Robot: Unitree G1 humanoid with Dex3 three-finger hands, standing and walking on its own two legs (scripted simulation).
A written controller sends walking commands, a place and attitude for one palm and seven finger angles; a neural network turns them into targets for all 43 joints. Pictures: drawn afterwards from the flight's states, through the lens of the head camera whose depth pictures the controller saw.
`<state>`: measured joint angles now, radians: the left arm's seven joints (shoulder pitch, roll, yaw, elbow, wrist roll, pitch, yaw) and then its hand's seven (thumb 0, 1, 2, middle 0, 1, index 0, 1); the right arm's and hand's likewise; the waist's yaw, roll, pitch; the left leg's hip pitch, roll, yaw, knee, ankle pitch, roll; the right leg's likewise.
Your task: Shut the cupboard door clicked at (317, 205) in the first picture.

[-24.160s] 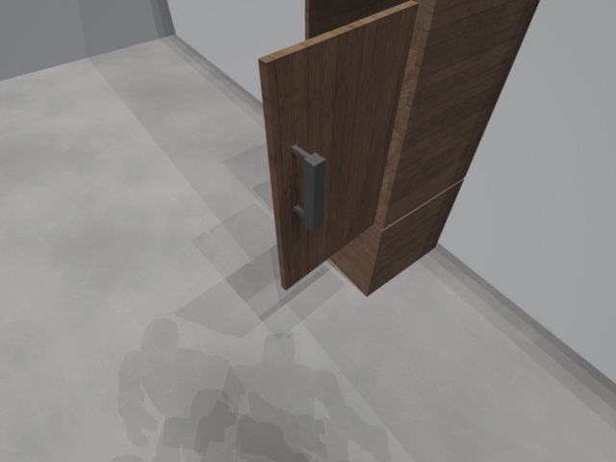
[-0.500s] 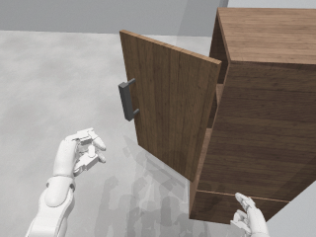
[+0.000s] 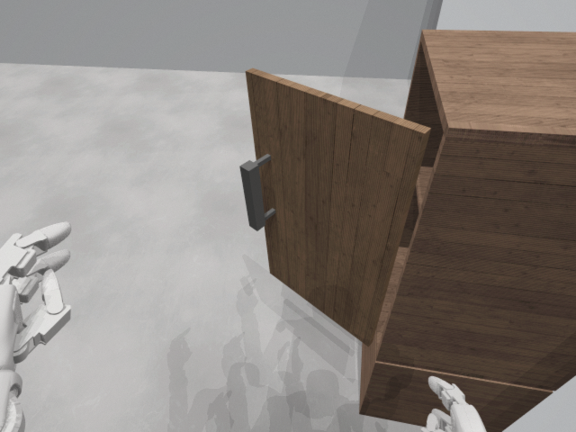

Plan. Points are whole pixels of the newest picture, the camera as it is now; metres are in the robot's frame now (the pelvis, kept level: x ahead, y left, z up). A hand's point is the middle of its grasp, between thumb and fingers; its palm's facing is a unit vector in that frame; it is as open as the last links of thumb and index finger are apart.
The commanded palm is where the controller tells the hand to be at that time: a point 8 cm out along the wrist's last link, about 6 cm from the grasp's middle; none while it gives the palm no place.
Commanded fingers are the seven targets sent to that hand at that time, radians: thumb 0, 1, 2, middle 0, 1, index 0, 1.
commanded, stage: draw the hand back to the body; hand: left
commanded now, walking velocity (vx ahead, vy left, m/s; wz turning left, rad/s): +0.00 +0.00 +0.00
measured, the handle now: (261, 192) +0.58 +0.14 +0.00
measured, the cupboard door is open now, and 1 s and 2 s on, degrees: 58 58 58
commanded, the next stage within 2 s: step back with the hand held close in 0.36 s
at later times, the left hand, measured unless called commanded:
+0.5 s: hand (66, 315) +0.18 +0.26 +0.16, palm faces +0.46 -0.80 -0.39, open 7.4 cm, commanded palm +0.13 +0.29 +0.17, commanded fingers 0.00 0.90 0.90 -0.20 -0.30 -0.20 -0.30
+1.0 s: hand (45, 328) +0.16 +0.27 +0.16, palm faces +0.36 -0.79 -0.50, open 7.4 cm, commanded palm +0.10 +0.31 +0.17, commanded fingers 0.00 0.90 0.90 -0.20 -0.30 -0.20 -0.30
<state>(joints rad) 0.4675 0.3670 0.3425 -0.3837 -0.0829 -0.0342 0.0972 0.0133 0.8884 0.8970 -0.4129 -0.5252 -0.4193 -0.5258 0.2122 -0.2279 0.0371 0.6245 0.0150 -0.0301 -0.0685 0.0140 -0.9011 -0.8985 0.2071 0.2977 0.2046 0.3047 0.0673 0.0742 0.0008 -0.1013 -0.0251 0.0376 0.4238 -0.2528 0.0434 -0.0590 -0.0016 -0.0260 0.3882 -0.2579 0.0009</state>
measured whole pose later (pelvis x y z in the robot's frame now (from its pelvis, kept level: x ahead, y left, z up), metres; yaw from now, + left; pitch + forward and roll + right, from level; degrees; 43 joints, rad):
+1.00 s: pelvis -0.04 +0.02 -0.01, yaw -1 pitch +1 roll -1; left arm 0.56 0.45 0.43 -0.49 -0.07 -0.17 0.12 0.01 0.88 0.90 -0.21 -0.30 -0.22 -0.30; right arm 0.19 -0.24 -0.01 0.52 0.02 0.03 -0.10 0.01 -0.90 -0.90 0.21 0.30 0.20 0.30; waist 0.00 0.01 0.00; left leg -0.32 -0.03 0.07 0.53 -0.23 0.07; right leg -0.29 -0.01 0.00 0.51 -0.23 0.02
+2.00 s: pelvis -0.16 +0.02 -0.01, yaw -4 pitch +6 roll -4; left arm 0.46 0.47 0.45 -0.56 -0.07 -0.27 0.12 0.01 0.89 0.90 -0.20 -0.30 -0.21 -0.30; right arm 0.07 -0.15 0.02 0.64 -0.04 -0.12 -0.05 0.01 -0.90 -0.90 0.21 0.30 0.21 0.31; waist 0.04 -0.03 0.01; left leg -0.54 0.05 0.09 0.39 0.05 0.07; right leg -0.10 0.04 0.01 0.40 -0.34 0.00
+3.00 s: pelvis -0.30 +0.04 -0.01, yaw -3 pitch -1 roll +0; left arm 0.56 0.45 0.43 -0.50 -0.04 -0.19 0.17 0.01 0.88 0.90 -0.21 -0.30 -0.22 -0.30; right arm 0.26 -0.19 0.02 0.66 -0.01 -0.05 -0.06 0.01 -0.90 -0.90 0.21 0.30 0.21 0.31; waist 0.01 -0.01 -0.04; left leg -0.50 0.01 0.01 0.92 -0.35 -0.01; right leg -0.21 0.06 -0.08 0.49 -0.26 -0.09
